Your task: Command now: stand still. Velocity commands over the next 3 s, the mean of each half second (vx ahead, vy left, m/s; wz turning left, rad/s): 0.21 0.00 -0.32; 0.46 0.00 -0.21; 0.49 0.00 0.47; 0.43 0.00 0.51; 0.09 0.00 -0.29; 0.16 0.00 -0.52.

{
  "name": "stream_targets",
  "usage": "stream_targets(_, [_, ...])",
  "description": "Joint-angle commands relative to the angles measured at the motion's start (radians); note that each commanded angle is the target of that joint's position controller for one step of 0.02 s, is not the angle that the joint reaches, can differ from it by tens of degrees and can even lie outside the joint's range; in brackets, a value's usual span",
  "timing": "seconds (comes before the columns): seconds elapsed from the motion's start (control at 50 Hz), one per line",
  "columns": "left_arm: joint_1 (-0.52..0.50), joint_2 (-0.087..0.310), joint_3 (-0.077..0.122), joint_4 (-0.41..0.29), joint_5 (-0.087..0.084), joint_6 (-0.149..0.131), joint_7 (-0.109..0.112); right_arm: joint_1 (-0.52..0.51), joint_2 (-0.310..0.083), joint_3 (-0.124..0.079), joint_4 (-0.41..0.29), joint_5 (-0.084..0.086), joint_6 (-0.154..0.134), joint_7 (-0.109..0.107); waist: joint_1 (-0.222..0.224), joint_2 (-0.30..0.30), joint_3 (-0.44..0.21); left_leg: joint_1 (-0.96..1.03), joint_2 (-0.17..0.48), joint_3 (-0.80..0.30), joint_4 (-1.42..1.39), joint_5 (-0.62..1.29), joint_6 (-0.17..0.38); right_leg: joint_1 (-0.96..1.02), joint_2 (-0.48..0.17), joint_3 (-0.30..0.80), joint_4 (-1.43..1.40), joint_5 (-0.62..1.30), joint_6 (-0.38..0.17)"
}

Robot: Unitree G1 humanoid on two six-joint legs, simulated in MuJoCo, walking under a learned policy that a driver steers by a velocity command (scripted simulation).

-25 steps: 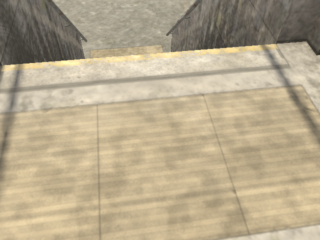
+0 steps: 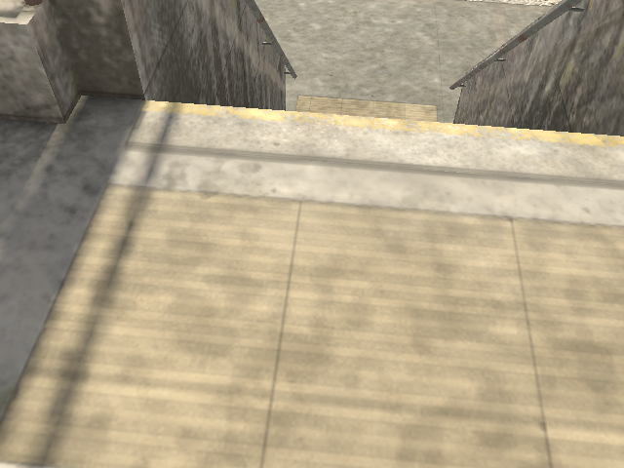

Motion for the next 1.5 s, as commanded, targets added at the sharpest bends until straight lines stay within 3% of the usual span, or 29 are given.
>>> stream_targets(0.02, [-0.008,0.047,0.000,-0.065,0.014,-0.025,-0.020,0.040,-0.052,0.001,-0.024,-0.010,-0.024,0.010,0.003,0.097,-0.094,0.037,0.221,-0.170,-0.102,0.166,0.089,0.217,-0.031,0.010,-0.252,0.219,-0.041])
stream_targets(0.06, [-0.043,0.170,0.021,-0.093,0.025,-0.025,-0.014,0.127,-0.072,-0.007,-0.016,-0.035,-0.047,0.015,-0.095,-0.112,-0.081,-0.006,0.084,-0.031,-0.017,-0.073,-0.007,0.238,-0.168,0.162,-0.203,0.490,-0.145])
stream_targets(0.08, [-0.061,0.141,0.019,-0.094,0.014,-0.024,-0.018,0.085,-0.086,-0.011,-0.021,-0.035,-0.050,0.009,-0.070,-0.167,-0.074,0.056,0.073,0.019,-0.013,-0.061,-0.046,0.141,-0.172,0.201,-0.242,0.322,-0.193])
stream_targets(0.16, [0.005,0.131,0.017,-0.096,-0.006,-0.018,-0.009,-0.004,-0.074,-0.024,-0.050,-0.011,-0.039,0.000,-0.016,-0.165,-0.018,0.031,0.036,0.109,0.064,-0.223,-0.042,0.062,-0.121,0.267,-0.303,-0.244,-0.194])
stream_targets(0.24, [0.019,0.142,0.022,-0.126,-0.019,-0.012,0.002,0.040,-0.037,-0.031,-0.047,0.014,-0.100,0.021,-0.040,-0.171,0.055,0.051,0.065,0.116,0.040,-0.225,-0.004,-0.029,-0.132,0.394,-0.342,-0.469,-0.232])
stream_targets(0.28, [-0.076,0.086,0.007,-0.187,-0.028,-0.016,0.001,0.153,-0.087,-0.054,-0.019,0.011,-0.125,0.025,-0.101,-0.036,0.049,0.243,0.180,-0.050,-0.115,-0.335,0.051,-0.215,-0.013,0.250,-0.141,-0.354,-0.158])
stream_targets(0.3, [-0.112,0.044,-0.003,-0.221,-0.040,-0.026,-0.002,0.249,-0.148,-0.072,0.009,0.005,-0.131,0.027,-0.117,0.124,0.041,0.362,0.333,-0.299,-0.258,-0.471,0.124,-0.363,0.073,0.106,0.112,-0.247,-0.111])
stream_targets(0.34, [-0.108,0.097,0.013,-0.238,-0.046,-0.042,-0.011,0.250,-0.151,-0.076,0.017,-0.003,-0.138,0.026,-0.077,0.131,0.117,0.363,0.527,-0.516,-0.322,-0.400,0.242,-0.570,-0.008,0.137,0.415,-0.254,-0.116])
stream_targets(0.44, [-0.087,0.062,0.003,-0.198,-0.023,-0.041,-0.050,0.180,-0.108,-0.055,0.034,0.000,-0.128,0.015,-0.061,0.069,0.078,0.338,0.368,-0.055,-0.342,0.076,0.125,-0.516,-0.070,0.047,0.451,0.034,-0.071])
stream_targets(0.58, [-0.219,0.044,-0.019,-0.250,-0.032,-0.041,-0.092,0.214,-0.196,-0.064,0.106,0.026,-0.113,0.017,-0.101,0.106,0.089,0.273,0.353,0.187,-0.331,0.205,0.076,-0.276,-0.060,-0.102,0.085,0.178,-0.077])
stream_targets(0.66, [-0.018,0.144,0.036,-0.216,-0.024,-0.030,-0.089,0.195,-0.239,-0.074,0.118,0.036,-0.097,0.010,0.056,0.117,-0.045,0.291,0.354,0.309,0.004,0.797,0.019,0.077,0.066,-0.189,-0.032,0.132,-0.181])
stream_targets(0.68, [0.158,0.200,0.069,-0.171,-0.027,-0.020,-0.073,0.213,-0.215,-0.064,0.108,0.029,-0.100,0.003,0.138,0.087,-0.134,0.148,0.321,0.329,0.236,0.777,-0.013,0.347,0.089,-0.158,-0.039,0.142,-0.219])
stream_targets(0.7, [0.267,0.282,0.085,-0.155,-0.029,-0.014,-0.050,0.256,-0.101,-0.026,0.068,-0.008,-0.110,0.008,0.134,-0.151,-0.231,-0.216,0.238,0.321,0.616,0.080,-0.063,0.686,-0.159,0.241,-0.080,0.067,-0.318])
stream_targets(0.72, [0.275,0.299,0.070,-0.169,-0.026,-0.029,-0.055,0.303,-0.071,-0.002,0.054,0.009,-0.141,0.021,0.095,-0.257,-0.449,-0.394,0.103,0.113,0.866,-0.355,-0.077,0.805,-0.377,0.811,-0.315,-0.177,-0.464])
stream_targets(0.74, [0.249,0.214,0.048,-0.162,-0.013,-0.042,-0.065,0.184,-0.178,-0.033,0.043,0.054,-0.153,0.027,0.140,-0.110,-0.340,-0.489,0.155,0.038,0.923,-0.266,-0.064,0.719,-0.360,0.719,-0.371,-0.229,-0.395])
stream_targets(0.76, [0.198,0.189,0.037,-0.152,-0.010,-0.050,-0.066,0.121,-0.171,-0.028,0.022,0.068,-0.157,0.028,0.113,-0.106,-0.190,-0.508,0.196,0.069,0.880,-0.182,-0.045,0.557,-0.335,0.550,-0.369,-0.159,-0.357])
stream_targets(0.78, [0.128,0.159,0.025,-0.149,-0.007,-0.059,-0.066,0.109,-0.153,-0.023,0.032,0.050,-0.153,0.018,0.065,-0.029,-0.112,-0.451,0.245,0.073,0.809,-0.099,-0.041,0.390,-0.292,0.421,-0.371,-0.040,-0.324])
stream_targets(0.82, [0.048,0.111,0.011,-0.144,0.011,-0.078,-0.070,0.173,-0.146,-0.029,0.065,0.035,-0.122,0.018,-0.011,-0.083,-0.065,-0.321,0.292,0.054,0.730,0.000,-0.042,0.206,-0.222,0.257,-0.421,0.101,-0.300])
stream_targets(0.92, [0.078,0.110,0.016,-0.068,0.018,-0.112,-0.057,0.126,-0.098,-0.027,0.083,0.032,-0.083,0.014,-0.007,-0.045,0.022,-0.390,0.258,0.023,0.590,0.168,-0.072,0.170,-0.189,0.041,-0.500,0.304,-0.273])
stream_targets(1.14, [0.186,0.152,0.025,0.031,0.002,-0.069,-0.015,-0.141,-0.032,0.001,-0.027,0.028,-0.109,0.085,0.099,-0.014,0.109,-0.509,0.180,0.132,0.126,0.302,-0.024,0.499,-0.244,-0.152,-0.454,0.582,-0.189])
stream_targets(1.24, [0.151,0.221,0.037,0.019,0.002,-0.026,0.015,0.017,-0.112,-0.036,-0.048,0.029,-0.099,0.097,-0.029,-0.108,-0.059,-0.172,0.042,0.269,0.111,0.058,0.072,0.518,-0.244,-0.214,-0.070,1.256,-0.166])
stream_targets(1.26, [0.122,0.221,0.034,0.009,-0.005,-0.028,0.017,0.176,-0.168,-0.065,-0.020,0.031,-0.098,0.083,-0.125,-0.080,-0.139,0.082,0.025,0.236,0.017,0.137,0.117,0.400,-0.208,-0.236,0.151,1.166,-0.142])
stream_targets(1.28, [0.148,0.157,0.009,-0.014,0.016,-0.047,0.013,0.302,-0.253,-0.088,-0.001,0.029,-0.085,0.058,-0.155,0.070,-0.244,0.402,0.210,-0.040,0.013,0.201,0.189,0.132,-0.132,-0.235,0.474,0.633,-0.109])
stream_targets(1.3, [0.240,0.052,-0.028,-0.057,0.020,-0.082,-0.015,0.267,-0.300,-0.094,-0.023,0.025,-0.096,0.057,-0.045,0.280,-0.365,0.723,0.452,-0.645,-0.094,0.078,0.413,-0.292,0.100,-0.072,0.823,-0.279,-0.050])
stream_targets(1.32, [0.132,0.152,-0.008,-0.067,-0.007,-0.120,-0.037,0.287,-0.210,-0.073,-0.025,0.021,-0.097,0.055,-0.126,0.125,-0.387,0.737,0.428,-0.636,-0.171,-0.006,0.368,-0.397,0.039,0.099,0.856,-0.242,-0.077])
stream_targets(1.34, [0.048,0.168,-0.007,-0.106,-0.037,-0.135,-0.046,0.242,-0.171,-0.062,-0.029,0.019,-0.099,0.052,-0.111,0.065,-0.234,0.606,0.396,-0.478,-0.192,0.017,0.316,-0.432,-0.007,0.087,0.785,-0.157,-0.092])
stream_targets(1.36, [0.026,0.146,-0.012,-0.114,-0.022,-0.140,-0.041,0.173,-0.158,-0.057,-0.038,0.025,-0.100,0.054,-0.055,-0.052,-0.123,0.438,0.351,-0.375,-0.210,0.118,0.282,-0.408,-0.047,0.064,0.679,-0.106,-0.092])
stream_targets(1.42, [0.070,0.147,-0.001,-0.105,0.018,-0.110,-0.034,0.071,-0.125,-0.043,-0.064,0.016,-0.100,0.045,0.028,-0.008,-0.037,0.188,0.273,-0.244,-0.274,0.312,0.266,-0.281,-0.096,0.039,0.522,-0.041,-0.040])
stream_targets(1.5, [-0.009,0.091,-0.025,-0.128,0.024,-0.087,-0.023,0.089,-0.170,-0.054,-0.035,0.023,-0.097,0.020,0.013,0.034,0.000,0.018,0.200,-0.106,-0.280,0.384,0.229,-0.220,-0.077,-0.019,0.260,0.111,0.025])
